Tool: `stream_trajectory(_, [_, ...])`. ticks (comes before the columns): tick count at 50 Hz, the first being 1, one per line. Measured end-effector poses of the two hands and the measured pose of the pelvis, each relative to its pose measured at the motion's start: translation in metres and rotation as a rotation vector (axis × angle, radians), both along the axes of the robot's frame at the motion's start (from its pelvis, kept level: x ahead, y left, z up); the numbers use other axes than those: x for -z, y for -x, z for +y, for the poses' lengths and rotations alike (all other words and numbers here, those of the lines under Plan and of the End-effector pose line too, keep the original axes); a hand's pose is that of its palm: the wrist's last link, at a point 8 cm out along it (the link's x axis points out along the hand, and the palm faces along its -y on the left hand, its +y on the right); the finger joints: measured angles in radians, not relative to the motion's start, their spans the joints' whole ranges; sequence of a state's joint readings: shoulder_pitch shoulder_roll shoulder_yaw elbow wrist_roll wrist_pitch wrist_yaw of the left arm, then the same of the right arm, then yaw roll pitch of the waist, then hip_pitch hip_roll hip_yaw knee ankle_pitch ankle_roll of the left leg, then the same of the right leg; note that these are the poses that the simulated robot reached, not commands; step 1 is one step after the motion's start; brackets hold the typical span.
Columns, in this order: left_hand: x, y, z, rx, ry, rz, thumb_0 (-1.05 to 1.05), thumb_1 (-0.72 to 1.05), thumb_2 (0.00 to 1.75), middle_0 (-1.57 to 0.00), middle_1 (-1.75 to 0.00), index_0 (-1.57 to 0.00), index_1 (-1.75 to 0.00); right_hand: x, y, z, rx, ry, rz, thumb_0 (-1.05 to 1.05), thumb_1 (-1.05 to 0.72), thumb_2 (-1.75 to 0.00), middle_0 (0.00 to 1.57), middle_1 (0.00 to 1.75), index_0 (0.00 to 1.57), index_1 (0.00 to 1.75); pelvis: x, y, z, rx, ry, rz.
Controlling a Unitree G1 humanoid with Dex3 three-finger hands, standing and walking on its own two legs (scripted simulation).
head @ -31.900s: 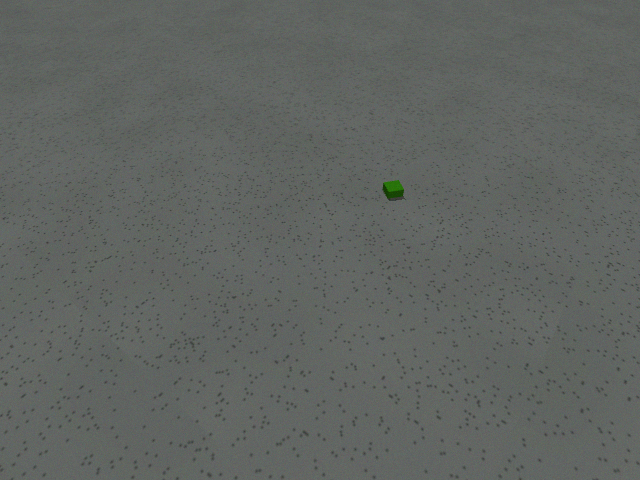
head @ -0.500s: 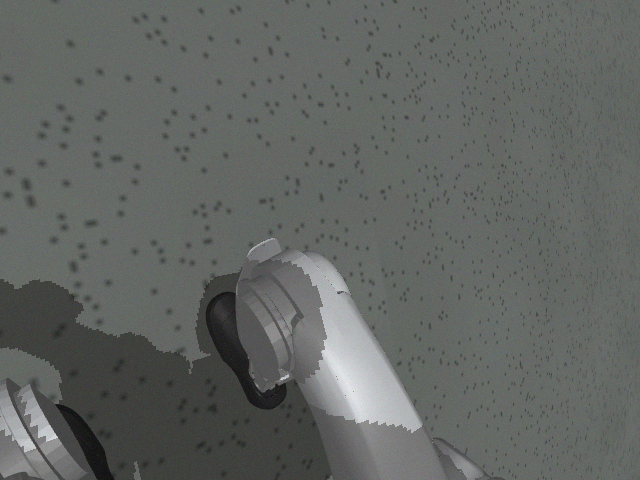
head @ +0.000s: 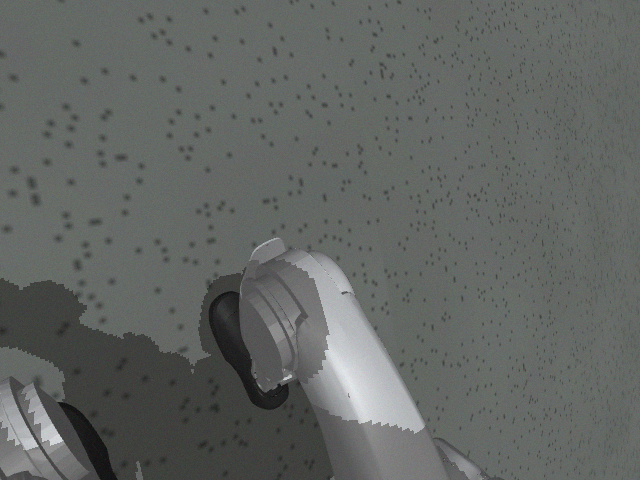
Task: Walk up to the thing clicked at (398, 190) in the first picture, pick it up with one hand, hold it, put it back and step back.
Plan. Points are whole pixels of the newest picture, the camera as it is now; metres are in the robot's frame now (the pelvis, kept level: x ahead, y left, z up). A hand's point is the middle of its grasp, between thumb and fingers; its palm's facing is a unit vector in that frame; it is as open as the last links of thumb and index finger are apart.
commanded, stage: close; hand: left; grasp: from above
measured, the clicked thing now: out of the picture +0.48 +0.40 -0.31
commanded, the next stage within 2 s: none
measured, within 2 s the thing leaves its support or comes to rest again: neither
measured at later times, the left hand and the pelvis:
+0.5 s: hand out of the picture +0.46 +0.38 -0.27, palm faces -0.28 -0.36 -0.89, open 11.2 cm; pelvis +0.00 +0.00 +0.00, yaw +0 degrees
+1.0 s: hand out of the picture +0.47 +0.39 -0.27, palm faces -0.27 -0.36 -0.89, open 10.0 cm; pelvis +0.00 +0.00 +0.00, yaw +0 degrees
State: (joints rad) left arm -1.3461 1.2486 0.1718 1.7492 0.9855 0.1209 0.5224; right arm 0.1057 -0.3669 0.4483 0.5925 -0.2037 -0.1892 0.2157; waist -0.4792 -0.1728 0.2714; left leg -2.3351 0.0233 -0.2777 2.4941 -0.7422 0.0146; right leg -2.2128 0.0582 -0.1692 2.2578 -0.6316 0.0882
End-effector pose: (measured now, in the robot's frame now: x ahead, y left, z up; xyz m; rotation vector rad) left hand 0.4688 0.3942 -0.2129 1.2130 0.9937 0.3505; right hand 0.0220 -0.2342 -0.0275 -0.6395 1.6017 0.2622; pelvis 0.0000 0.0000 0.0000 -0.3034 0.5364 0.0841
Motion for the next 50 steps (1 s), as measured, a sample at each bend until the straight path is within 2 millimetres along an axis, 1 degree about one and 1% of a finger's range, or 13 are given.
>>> stream_trajectory(9, [-0.0002, 0.0003, 0.0006, -0.005, -0.006, 0.011, 0.00, -0.19, 0.70, -0.30, -0.87, -0.33, -0.84, -0.0022, 0.0007, 0.0005, 0.005, 0.005, 0.007, 0.00, -0.90, -0.89, 0.20, 0.30, 0.20, 0.30, -0.0011, -0.0017, 0.0009, 0.001, 0.004, 0.007])
stream_trajectory(27, [0.0043, 0.0013, -0.0071, 0.006, -0.002, 0.009, 0.00, -0.03, 0.57, -0.42, -0.78, -0.45, -0.74, -0.0001, 0.0031, -0.0019, 0.002, -0.006, 0.010, 0.00, -0.90, -0.89, 0.20, 0.30, 0.20, 0.30, -0.0001, 0.0001, -0.0013, 0.001, -0.004, 0.002])
stream_trajectory(41, [0.0014, -0.0001, -0.0039, -0.013, -0.005, 0.005, 0.00, 0.09, 0.47, -0.52, -0.68, -0.55, -0.63, -0.0010, 0.0019, -0.0012, 0.005, -0.003, 0.006, 0.00, -0.90, -0.89, 0.20, 0.30, 0.20, 0.30, -0.0006, -0.0013, -0.0006, -0.001, -0.001, 0.007])
stream_trajectory(50, [0.0004, -0.0009, -0.0033, -0.005, -0.005, 0.010, 0.00, 0.13, 0.39, -0.56, -0.61, -0.60, -0.56, -0.0009, 0.0028, -0.0004, 0.008, -0.004, 0.010, 0.00, -0.90, -0.89, 0.20, 0.30, 0.20, 0.30, -0.0010, -0.0014, 0.0001, -0.001, -0.002, 0.007])
